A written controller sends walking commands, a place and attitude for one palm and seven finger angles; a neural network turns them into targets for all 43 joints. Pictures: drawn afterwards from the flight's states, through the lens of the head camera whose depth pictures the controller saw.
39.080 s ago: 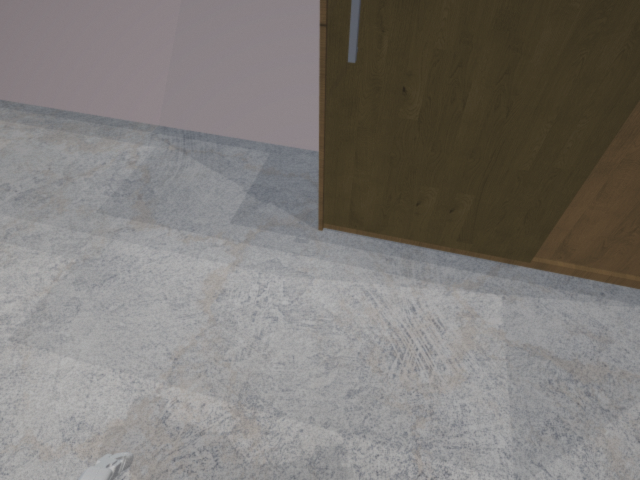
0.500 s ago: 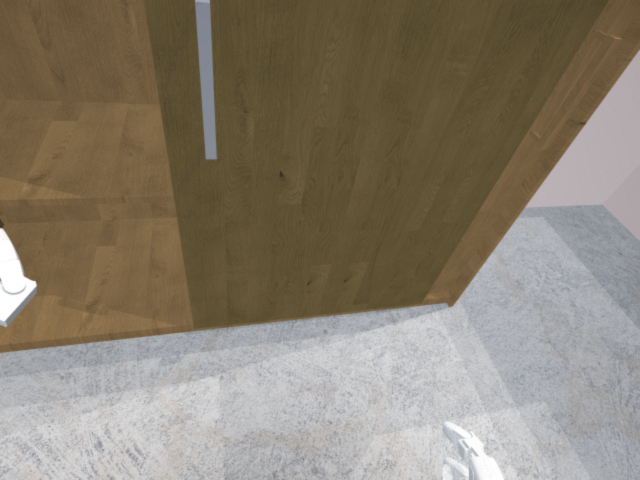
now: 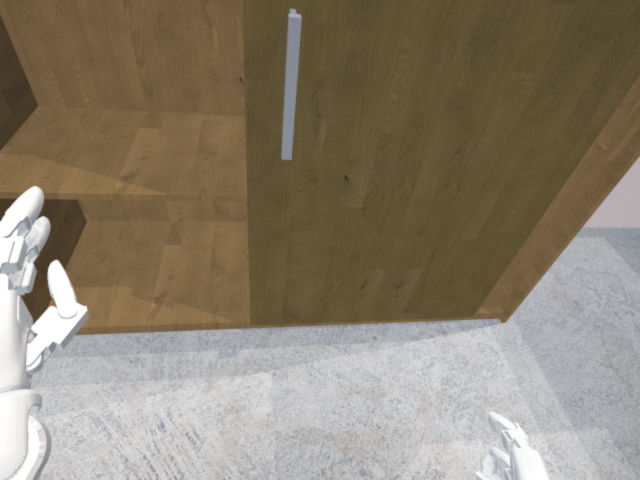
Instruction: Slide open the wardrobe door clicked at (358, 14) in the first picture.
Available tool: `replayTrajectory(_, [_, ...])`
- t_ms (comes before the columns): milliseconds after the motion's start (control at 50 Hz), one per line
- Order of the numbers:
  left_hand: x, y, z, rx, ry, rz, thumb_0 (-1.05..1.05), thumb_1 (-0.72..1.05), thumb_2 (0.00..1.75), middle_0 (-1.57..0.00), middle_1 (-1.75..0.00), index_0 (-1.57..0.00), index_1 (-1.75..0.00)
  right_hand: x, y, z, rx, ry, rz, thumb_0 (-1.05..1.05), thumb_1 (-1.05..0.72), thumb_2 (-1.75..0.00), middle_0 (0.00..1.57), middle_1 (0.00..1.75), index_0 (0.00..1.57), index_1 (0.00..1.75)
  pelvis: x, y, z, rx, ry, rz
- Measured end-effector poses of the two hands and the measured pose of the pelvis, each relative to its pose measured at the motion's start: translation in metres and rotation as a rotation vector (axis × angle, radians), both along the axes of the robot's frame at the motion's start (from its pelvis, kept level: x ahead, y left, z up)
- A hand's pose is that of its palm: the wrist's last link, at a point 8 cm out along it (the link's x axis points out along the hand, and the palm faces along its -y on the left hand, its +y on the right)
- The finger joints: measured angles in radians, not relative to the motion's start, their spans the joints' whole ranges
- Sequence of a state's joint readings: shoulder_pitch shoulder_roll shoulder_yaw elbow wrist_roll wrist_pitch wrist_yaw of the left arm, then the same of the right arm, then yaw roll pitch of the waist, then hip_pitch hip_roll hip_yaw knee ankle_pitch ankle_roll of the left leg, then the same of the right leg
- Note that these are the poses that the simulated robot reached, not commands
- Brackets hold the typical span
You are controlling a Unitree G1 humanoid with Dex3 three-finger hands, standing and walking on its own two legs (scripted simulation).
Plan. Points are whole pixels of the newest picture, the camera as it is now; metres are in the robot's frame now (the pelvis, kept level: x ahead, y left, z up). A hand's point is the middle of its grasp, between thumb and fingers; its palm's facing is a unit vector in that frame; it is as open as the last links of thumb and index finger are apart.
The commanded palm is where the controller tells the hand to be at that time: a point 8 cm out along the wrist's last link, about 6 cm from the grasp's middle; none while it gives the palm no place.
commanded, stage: stop stepping back and stand still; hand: left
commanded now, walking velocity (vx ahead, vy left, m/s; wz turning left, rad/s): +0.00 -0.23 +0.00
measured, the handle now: (289, 90) +0.74 +0.11 +0.16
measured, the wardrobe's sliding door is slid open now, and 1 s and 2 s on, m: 0.67 0.67 0.67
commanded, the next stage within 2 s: let the arm hang, fingers relaxed in 1.52 s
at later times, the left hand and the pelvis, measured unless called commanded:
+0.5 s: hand (122, 251) +0.29 +0.24 +0.16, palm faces +0.33 -0.84 -0.43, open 7.4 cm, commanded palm +0.22 +0.30 +0.20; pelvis +0.07 +0.00 +0.01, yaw -2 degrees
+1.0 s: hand (75, 258) +0.26 +0.27 +0.18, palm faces +0.39 -0.81 -0.44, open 7.4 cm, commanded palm +0.20 +0.31 +0.20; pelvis +0.05 +0.02 +0.02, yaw -2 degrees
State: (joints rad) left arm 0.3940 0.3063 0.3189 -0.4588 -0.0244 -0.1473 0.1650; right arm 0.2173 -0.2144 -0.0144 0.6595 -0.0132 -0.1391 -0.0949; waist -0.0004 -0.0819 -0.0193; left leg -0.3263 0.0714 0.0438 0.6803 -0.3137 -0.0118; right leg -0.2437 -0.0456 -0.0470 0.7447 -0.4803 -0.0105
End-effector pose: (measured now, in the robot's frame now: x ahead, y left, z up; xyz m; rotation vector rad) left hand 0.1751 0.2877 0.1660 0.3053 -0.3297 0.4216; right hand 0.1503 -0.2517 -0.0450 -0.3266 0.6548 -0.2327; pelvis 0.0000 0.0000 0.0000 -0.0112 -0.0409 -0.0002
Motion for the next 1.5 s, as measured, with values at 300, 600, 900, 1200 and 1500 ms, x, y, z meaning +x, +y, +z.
replayTrajectory(300, [0.033,0.023,0.04,0.31,0.206,0.057,0.01,0.9,0.9,-0.2,-0.3,-0.21,-0.3,0.011,0.043,-0.044,0.23,0.164,0.027,0.01,-0.9,-0.9,0.21,0.3,0.2,0.3,0.038,0.002,0.012,-0.017,0.062,-0.031])
replayTrajectory(600, [0.088,-0.004,0.057,0.34,0.064,-0.094,0.02,0.89,0.9,-0.21,-0.3,-0.21,-0.3,0.074,0.002,-0.001,0.094,0.036,-0.028,0.01,-0.9,-0.9,0.2,0.3,0.2,0.3,0.073,0.002,0.016,-0.002,0.077,-0.037])
replayTrajectory(900, [0.059,0.015,0.012,0.148,0.227,-0.005,0.02,0.89,0.9,-0.21,-0.3,-0.21,-0.3,0.062,0.028,-0.012,0.112,0.095,0.003,0.01,-0.9,-0.9,0.2,0.3,0.2,0.3,0.062,0.013,0.019,0.002,0.068,-0.03])
replayTrajectory(1200, [0.01,0.041,0.023,0.159,0.183,0.037,0.01,0.89,0.9,-0.21,-0.3,-0.21,-0.3,0.013,0.044,-0.005,0.127,0.052,0.008,0.01,-0.9,-0.9,0.21,0.3,0.2,0.3,0.021,0.028,0.023,-0.013,0.039,-0.034])
replayTrajectory(1500, [-0.004,0.043,0.033,0.185,0.114,0.02,0.02,0.89,0.9,-0.21,-0.3,-0.21,-0.3,-0.013,0.051,-0.004,0.109,0.063,0.01,0.01,-0.9,-0.9,0.2,0.3,0.2,0.3,0.003,0.035,0.024,-0.011,0.024,-0.028])
